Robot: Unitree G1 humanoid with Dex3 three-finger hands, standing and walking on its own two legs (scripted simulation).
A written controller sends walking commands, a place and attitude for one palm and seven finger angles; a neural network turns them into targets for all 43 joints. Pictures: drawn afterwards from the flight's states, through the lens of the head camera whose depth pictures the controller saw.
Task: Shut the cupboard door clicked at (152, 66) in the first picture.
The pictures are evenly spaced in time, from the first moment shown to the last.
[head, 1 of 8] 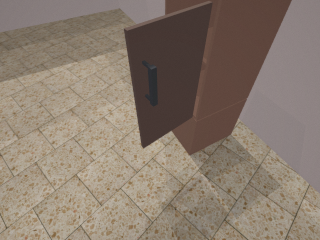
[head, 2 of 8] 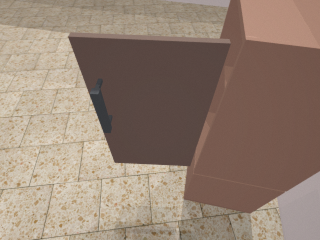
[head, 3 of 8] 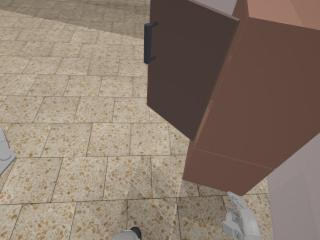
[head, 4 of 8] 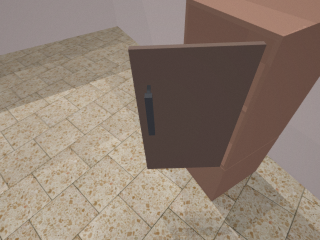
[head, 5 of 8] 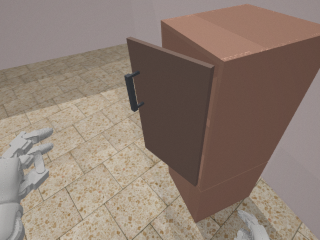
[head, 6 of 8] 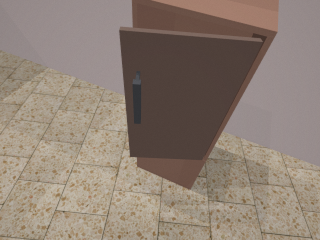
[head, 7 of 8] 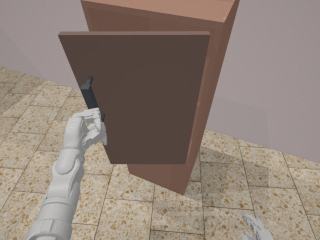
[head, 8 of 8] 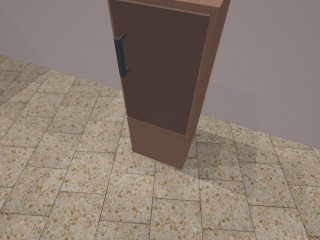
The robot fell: no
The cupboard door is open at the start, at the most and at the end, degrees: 99 99 0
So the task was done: yes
